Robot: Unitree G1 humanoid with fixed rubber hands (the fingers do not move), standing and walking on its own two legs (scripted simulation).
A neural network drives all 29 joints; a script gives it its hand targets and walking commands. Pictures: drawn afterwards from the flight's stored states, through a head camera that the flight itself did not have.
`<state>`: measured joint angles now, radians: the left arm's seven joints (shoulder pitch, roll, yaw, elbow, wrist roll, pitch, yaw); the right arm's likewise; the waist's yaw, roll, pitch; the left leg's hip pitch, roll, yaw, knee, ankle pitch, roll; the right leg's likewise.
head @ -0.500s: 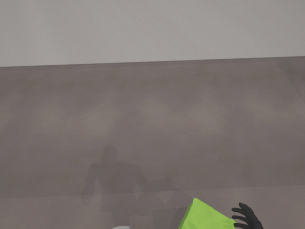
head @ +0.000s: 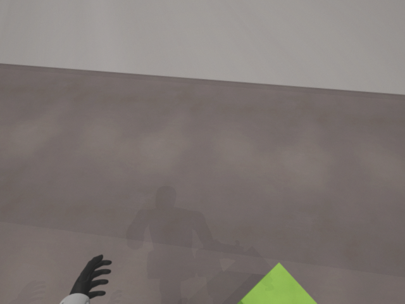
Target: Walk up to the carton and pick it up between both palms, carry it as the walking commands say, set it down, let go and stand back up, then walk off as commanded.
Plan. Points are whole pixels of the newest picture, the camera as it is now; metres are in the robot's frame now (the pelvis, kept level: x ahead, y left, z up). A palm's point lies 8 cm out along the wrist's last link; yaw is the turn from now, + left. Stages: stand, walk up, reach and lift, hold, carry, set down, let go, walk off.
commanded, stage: walk off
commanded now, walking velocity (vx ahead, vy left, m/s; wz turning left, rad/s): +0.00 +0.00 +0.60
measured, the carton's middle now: out of the picture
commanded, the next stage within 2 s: none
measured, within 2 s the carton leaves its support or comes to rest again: neither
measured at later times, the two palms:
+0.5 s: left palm out of the picture -0.07 +0.30 -0.13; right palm (286, 261) +0.21 -0.18 -0.10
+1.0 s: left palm out of the picture -0.06 +0.28 -0.09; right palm (299, 277) +0.19 -0.21 -0.12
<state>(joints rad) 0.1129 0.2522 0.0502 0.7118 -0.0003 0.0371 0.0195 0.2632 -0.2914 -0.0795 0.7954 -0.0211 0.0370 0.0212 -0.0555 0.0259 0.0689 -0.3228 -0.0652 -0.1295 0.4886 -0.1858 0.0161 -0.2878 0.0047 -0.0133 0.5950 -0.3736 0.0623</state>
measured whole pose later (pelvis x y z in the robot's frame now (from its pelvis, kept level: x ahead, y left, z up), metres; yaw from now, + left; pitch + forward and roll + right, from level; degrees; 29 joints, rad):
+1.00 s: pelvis -0.03 -0.02 +0.00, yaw +36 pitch +1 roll +0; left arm 0.16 0.25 0.03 0.69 0.02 0.02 0.03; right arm 0.26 -0.30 -0.08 0.77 -0.02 0.05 0.01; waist -0.04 0.05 0.06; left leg -0.41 -0.08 -0.13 0.72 -0.39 -0.02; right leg -0.26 -0.01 -0.06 0.53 -0.27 -0.01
